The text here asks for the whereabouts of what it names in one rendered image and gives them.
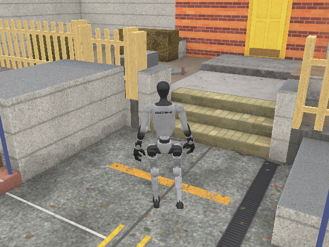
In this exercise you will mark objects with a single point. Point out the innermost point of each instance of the right robot hand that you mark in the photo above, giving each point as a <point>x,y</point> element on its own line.
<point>187,145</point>

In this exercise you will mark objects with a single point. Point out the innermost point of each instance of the humanoid robot head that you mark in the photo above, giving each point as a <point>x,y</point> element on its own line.
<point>163,90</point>

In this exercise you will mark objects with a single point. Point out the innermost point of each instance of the left robot hand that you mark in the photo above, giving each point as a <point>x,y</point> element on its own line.
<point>136,154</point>

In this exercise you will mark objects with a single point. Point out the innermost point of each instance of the right robot thigh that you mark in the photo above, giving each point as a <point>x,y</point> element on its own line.
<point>176,153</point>

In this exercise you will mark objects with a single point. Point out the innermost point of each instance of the robot right upper arm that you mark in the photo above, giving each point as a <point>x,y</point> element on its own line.
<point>182,116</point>

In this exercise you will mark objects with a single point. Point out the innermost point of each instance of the robot left upper arm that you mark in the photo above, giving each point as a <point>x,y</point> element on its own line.
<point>145,118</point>

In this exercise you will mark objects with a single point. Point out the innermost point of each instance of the left robot forearm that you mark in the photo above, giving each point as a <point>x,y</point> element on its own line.
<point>139,139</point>

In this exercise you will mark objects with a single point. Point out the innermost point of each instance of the right robot forearm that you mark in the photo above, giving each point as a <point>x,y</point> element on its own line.
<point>188,136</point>

